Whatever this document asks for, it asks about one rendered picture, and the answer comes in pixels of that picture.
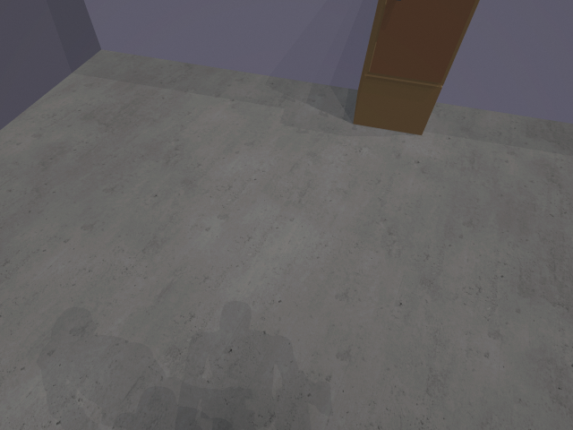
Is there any cupboard door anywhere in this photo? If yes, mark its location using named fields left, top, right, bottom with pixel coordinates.
left=370, top=0, right=475, bottom=83

